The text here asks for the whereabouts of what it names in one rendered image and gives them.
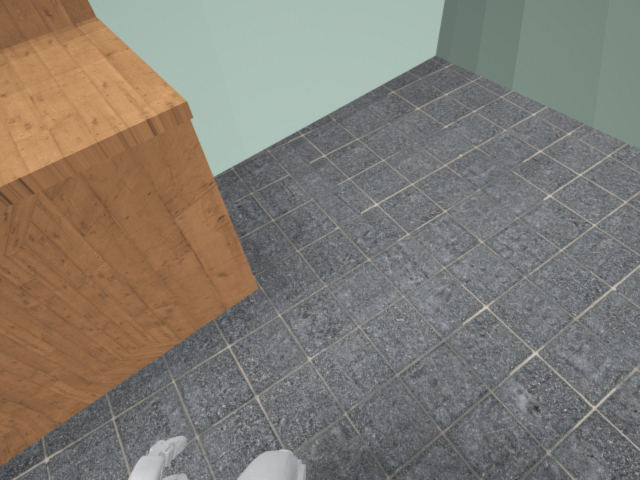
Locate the robot left hand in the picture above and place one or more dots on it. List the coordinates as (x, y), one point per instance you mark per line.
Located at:
(152, 466)

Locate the left robot thigh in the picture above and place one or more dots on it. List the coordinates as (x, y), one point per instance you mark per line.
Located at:
(275, 465)

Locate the table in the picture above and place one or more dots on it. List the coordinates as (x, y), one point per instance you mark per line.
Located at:
(115, 242)

